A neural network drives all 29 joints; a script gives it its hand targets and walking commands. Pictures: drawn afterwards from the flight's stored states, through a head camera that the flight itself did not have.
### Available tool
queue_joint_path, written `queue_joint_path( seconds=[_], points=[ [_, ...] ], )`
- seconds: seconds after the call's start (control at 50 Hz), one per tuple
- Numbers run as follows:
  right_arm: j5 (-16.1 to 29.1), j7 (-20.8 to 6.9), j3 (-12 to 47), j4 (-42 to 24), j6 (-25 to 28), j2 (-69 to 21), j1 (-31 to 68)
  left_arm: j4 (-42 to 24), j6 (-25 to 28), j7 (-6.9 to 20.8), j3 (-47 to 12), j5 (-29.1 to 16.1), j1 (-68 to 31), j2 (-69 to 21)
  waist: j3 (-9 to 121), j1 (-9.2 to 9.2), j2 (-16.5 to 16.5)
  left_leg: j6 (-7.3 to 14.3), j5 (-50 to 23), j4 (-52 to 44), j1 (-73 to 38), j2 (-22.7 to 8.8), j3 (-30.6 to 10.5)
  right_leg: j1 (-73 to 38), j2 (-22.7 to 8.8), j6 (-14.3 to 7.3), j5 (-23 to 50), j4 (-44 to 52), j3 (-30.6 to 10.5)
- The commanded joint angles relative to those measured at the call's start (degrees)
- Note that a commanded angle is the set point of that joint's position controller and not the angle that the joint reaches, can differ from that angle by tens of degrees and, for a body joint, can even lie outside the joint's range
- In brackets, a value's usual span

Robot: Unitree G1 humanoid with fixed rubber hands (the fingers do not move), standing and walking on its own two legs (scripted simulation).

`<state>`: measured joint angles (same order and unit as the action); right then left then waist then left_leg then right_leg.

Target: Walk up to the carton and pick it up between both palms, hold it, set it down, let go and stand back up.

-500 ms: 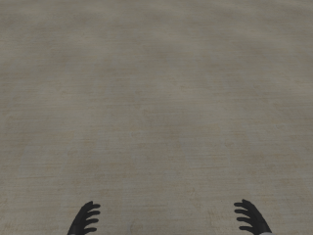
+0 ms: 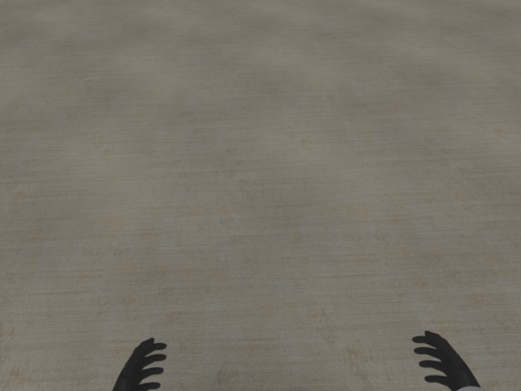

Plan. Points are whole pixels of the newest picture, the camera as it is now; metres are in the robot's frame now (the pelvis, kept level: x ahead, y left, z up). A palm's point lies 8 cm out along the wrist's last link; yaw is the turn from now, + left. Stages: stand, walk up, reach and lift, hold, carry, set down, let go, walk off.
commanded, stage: stand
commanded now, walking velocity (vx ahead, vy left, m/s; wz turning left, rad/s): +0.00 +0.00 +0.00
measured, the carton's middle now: out of the picture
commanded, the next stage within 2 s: none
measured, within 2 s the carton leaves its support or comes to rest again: neither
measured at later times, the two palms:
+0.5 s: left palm out of the picture +0.14 +0.24 -0.08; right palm (464, 385) +0.15 -0.28 -0.07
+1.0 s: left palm out of the picture +0.14 +0.24 -0.09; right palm (465, 390) +0.15 -0.28 -0.07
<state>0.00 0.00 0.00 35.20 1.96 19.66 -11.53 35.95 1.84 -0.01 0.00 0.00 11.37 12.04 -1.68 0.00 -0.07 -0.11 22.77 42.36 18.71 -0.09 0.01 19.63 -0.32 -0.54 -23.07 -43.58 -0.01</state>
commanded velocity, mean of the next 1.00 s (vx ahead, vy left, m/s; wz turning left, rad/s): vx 0.00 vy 0.00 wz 0.00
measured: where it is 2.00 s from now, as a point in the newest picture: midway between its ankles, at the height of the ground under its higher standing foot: outside the picture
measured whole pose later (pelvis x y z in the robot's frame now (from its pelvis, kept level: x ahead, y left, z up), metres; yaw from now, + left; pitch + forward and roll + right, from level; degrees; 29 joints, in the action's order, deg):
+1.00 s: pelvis +0.00 +0.00 +0.00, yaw +0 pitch -1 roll +1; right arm 0.0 0.0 0.0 36.9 2.4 20.4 -11.5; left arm 39.2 2.2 0.0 0.0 0.0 11.4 12.8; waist -1.7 0.0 -0.1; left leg -0.1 22.8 42.4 18.7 -0.1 0.0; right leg 19.6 -0.3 -0.6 -23.0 -43.5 0.0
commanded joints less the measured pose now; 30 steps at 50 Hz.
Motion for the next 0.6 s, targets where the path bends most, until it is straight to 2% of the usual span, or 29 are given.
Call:
queue_joint_path(
  seconds=[0.0,0.12,0.22,0.58],
  points=[
    [-1.5,0.5,-5.1,-2.4,1.5,10.6,2.1,-3.2,1.7,-0.6,5.1,1.6,-4.2,17.4,1.8,0.28,-2.8,4.6,-10.8,-6.5,-0.1,-4.1,-4.0,0.3,-4.4,-4.5,12.0,10.2,-7.3],
    [-1.4,0.5,-5.1,-2.1,1.6,10.9,2.0,-2.9,1.8,-0.6,5.0,1.5,-3.7,17.5,2.1,0.22,-2.2,4.7,-11.9,-6.6,-0.5,-4.5,-4.4,-0.1,-4.3,-4.6,13.1,9.8,-7.2],
    [-1.3,0.5,-5.1,-1.9,1.6,11.3,2.0,-2.5,1.9,-0.6,5.1,1.4,-4.0,17.9,1.8,0.24,-3.1,4.6,-11.8,-6.6,-0.6,-4.3,-4.3,0.0,-4.5,-4.7,13.1,10.4,-7.6],
    [-1.1,0.7,-4.9,-1.1,1.8,11.2,2.4,-1.0,1.9,-0.7,5.0,1.2,-4.1,18.4,1.9,0.0,-3.0,4.8,-13.6,-7.1,-1.3,-4.8,-4.7,-0.7,-4.7,-4.7,15.2,10.3,-7.7]
  ],
)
